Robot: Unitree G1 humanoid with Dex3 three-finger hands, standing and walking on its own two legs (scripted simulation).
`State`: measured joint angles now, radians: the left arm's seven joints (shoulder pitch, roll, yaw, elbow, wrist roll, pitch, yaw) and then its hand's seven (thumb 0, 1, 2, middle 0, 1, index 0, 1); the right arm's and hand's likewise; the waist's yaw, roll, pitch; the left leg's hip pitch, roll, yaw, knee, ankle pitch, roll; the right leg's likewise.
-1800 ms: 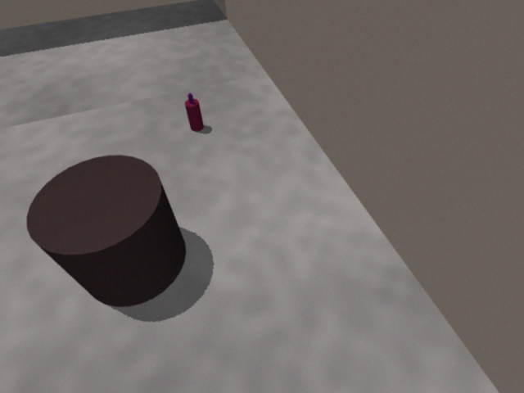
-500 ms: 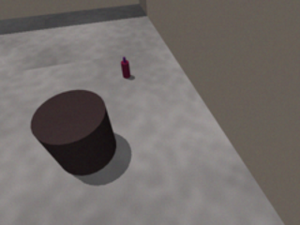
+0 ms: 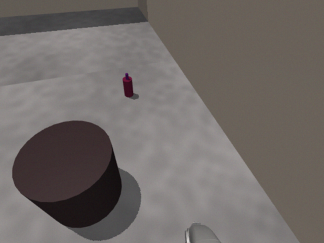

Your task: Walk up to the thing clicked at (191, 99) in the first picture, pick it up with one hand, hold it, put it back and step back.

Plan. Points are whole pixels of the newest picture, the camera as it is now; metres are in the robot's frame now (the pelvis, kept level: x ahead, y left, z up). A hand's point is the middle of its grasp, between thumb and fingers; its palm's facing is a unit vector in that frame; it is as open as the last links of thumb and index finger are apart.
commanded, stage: walk up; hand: left
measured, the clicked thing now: (127, 84) +1.49 +0.24 -0.66
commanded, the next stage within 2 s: none
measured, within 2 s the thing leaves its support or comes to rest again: neither
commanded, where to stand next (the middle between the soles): +1.13 -0.06 m, yaw +2 degrees
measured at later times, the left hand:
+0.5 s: hand (95, 175) +0.35 +0.22 -0.14, palm faces +0.02 -0.94 -0.35, open 7.4 cm
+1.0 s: hand (100, 123) +0.59 +0.24 -0.15, palm faces -0.06 -0.94 -0.34, open 7.4 cm
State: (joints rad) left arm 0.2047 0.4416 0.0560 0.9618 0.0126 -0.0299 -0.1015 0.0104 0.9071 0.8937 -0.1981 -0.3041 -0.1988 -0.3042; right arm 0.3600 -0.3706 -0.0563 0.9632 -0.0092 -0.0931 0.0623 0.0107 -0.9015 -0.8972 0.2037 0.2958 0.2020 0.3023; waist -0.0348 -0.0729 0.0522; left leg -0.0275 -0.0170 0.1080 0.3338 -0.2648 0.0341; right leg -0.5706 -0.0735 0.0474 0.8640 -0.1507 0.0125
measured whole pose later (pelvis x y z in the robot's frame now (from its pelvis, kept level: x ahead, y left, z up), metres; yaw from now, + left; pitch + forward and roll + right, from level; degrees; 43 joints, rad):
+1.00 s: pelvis +0.53 -0.03 -0.01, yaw +0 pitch -3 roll +1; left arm 0.29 0.44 0.06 0.88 0.01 -0.04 -0.09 0.01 0.91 0.89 -0.20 -0.30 -0.20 -0.30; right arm 0.33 -0.40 -0.04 0.85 -0.01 -0.09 0.06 0.01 -0.90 -0.90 0.20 0.30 0.20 0.30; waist -0.01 -0.05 0.08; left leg -0.13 0.05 0.13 0.46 -0.27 0.01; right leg -0.51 -0.11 0.01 0.77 -0.22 0.00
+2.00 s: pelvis +0.88 -0.06 +0.00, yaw +2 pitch -3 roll +1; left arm 0.33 0.43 0.06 0.91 0.01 -0.03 -0.07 0.01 0.91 0.89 -0.20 -0.30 -0.20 -0.30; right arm 0.34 -0.41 -0.05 0.83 -0.01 -0.07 0.06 0.01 -0.90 -0.90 0.20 0.30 0.20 0.30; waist -0.01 -0.03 0.07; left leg -0.15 0.01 0.09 0.44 -0.24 0.04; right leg -0.48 -0.11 0.00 0.75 -0.23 0.01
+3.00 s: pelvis +1.07 -0.06 -0.02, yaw +2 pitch -3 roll -1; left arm 0.30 0.40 0.04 0.99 0.02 -0.04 0.01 0.01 0.91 0.89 -0.20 -0.30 -0.20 -0.30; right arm 0.20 -0.41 -0.03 0.90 -0.01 0.02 0.03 0.01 -0.90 -0.90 0.20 0.30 0.20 0.30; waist 0.00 0.05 0.08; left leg -0.34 0.03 0.03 0.66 -0.27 0.02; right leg -0.29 -0.01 -0.04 0.60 -0.25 0.00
